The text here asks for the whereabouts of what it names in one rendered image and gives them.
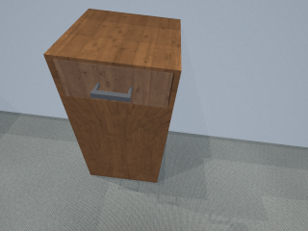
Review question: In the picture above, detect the drawer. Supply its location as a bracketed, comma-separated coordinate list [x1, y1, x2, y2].
[53, 59, 173, 108]

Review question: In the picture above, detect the cabinet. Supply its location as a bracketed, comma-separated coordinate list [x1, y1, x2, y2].
[43, 9, 182, 183]

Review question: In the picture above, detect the handle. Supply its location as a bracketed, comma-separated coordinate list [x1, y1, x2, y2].
[90, 83, 133, 102]

